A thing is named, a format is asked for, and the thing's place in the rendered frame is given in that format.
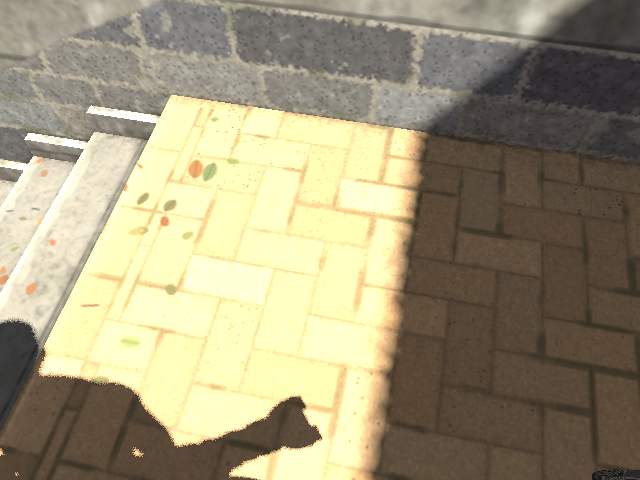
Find stairs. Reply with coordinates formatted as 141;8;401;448
0;132;148;432

